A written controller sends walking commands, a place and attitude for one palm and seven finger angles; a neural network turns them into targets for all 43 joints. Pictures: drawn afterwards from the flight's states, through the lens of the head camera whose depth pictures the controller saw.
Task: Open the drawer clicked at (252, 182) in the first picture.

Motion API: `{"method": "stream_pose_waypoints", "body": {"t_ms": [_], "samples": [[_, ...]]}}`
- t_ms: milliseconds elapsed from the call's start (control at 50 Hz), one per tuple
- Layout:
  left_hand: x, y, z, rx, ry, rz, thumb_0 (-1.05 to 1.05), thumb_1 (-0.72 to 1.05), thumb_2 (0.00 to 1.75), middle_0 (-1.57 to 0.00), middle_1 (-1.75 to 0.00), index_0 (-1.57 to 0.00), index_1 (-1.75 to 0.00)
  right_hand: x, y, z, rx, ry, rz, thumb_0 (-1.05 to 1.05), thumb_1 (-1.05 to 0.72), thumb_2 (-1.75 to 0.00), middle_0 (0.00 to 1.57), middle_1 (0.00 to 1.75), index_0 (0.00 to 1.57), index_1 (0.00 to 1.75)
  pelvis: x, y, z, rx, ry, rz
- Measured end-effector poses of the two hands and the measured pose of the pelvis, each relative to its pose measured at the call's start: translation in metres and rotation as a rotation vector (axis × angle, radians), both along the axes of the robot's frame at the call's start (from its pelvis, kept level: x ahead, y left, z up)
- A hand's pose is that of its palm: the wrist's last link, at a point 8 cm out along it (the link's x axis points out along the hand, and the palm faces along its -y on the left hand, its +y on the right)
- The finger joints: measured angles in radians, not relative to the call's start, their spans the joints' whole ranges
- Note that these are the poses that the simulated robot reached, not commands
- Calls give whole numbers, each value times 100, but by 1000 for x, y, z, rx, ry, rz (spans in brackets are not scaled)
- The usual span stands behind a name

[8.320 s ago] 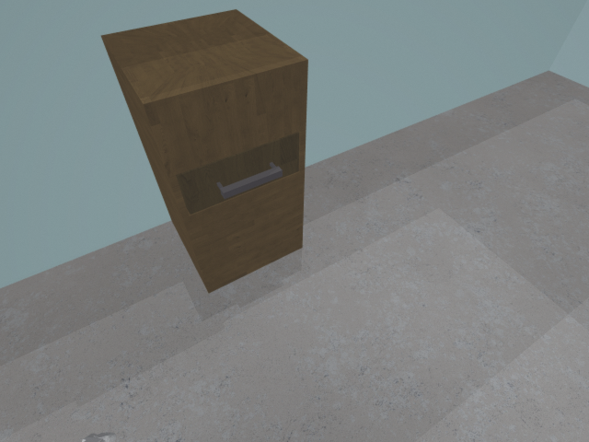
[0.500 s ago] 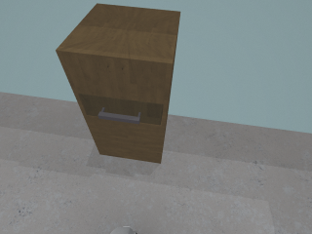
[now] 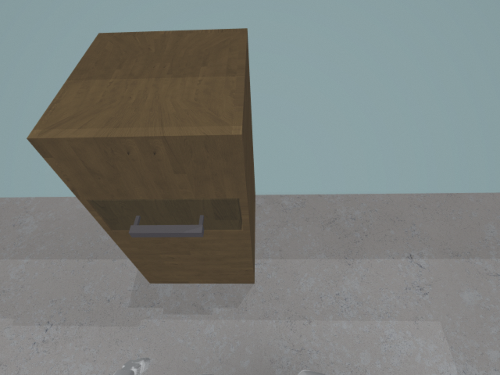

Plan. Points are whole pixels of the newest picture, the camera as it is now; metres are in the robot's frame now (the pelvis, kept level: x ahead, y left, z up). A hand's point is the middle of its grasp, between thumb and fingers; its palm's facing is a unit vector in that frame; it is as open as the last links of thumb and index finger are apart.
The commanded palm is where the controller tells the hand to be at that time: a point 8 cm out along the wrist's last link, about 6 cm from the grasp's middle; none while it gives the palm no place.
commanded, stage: come to a stop and stand still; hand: left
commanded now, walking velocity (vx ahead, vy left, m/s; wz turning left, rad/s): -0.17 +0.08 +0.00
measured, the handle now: (168, 224) +0.50 +0.25 -0.24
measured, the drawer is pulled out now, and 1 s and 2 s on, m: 0.00 0.00 0.00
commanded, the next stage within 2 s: look again from close up in 1.44 s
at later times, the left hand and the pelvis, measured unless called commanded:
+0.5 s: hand out of the picture +0.00 +0.27 -0.16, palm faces +0.00 -0.96 -0.27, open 7.4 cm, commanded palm none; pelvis -0.04 +0.06 +0.00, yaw -2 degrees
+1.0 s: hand out of the picture -0.03 +0.24 -0.17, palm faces -0.01 -0.98 -0.19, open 7.3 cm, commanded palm none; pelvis -0.03 +0.07 +0.01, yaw -2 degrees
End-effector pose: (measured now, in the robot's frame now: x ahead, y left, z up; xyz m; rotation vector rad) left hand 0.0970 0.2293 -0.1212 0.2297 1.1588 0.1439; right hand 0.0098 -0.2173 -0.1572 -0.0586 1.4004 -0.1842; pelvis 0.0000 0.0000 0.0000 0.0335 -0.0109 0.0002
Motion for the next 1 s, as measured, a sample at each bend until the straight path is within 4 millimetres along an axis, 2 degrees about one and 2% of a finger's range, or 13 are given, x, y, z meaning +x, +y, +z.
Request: {"method": "stream_pose_waypoints", "body": {"t_ms": [140, 200, 280, 400, 520, 640, 800, 900, 1000], "samples": [[-19, 4, 2, -9, 40, 26, 0, 91, 90, -20, -30, -20, -30, 10, -6, 10, -32, -13, 33, 1, -91, -90, 20, 30, 20, 29, -12, 8, 7, -4, 20, 4], [-31, 15, -1, -12, 49, 19, 0, 91, 90, -20, -30, -20, -30, 14, -4, 17, -52, -52, 58, 1, -91, -90, 20, 30, 20, 29, -20, 16, 8, -4, 19, -1], [-47, 40, -9, -5, 25, 13, 0, 90, 90, -21, -30, -21, -30, 19, 0, 26, -110, -188, 73, 1, -90, -90, 20, 30, 20, 29, -29, 33, -2, -27, 8, 15], [-72, 72, -10, -1, 14, 15, 0, 91, 90, -20, -30, -20, -29, 16, 16, 37, -139, -275, 78, 1, -90, -90, 20, 30, 20, 29, -36, 52, -4, -31, -33, -28], [-105, 86, -9, 13, 59, 21, 0, 91, 90, -20, -30, -20, -29, 9, 36, 31, -97, -284, 78, 1, -90, -90, 20, 30, 20, 29, -42, 62, -4, -36, -37, -38], [-127, 87, -9, 0, 115, 39, 0, 91, 90, -20, -30, -20, -29, -19, 54, 26, -59, -204, 71, 1, -90, -90, 21, 30, 21, 29, -46, 70, 1, -33, -20, -35], [-134, 74, -11, -36, 158, 43, 0, 91, 90, -20, -30, -20, -29, -60, 62, 23, -45, -68, 32, 1, -91, -90, 21, 30, 21, 29, -41, 73, 6, -31, -22, -36], [-131, 62, -13, -61, 175, 38, 0, 91, 90, -20, -30, -20, -29, -72, 66, 23, -38, -22, 11, 1, -90, -90, 20, 30, 20, 29, -37, 73, 8, -31, -24, -38], [-128, 56, -14, -67, 190, 38, 1, 92, 90, -20, -30, -20, -29, -73, 70, 23, -28, -5, -2, 1, -90, -90, 20, 30, 20, 29, -32, 71, 10, -33, -25, -41]]}}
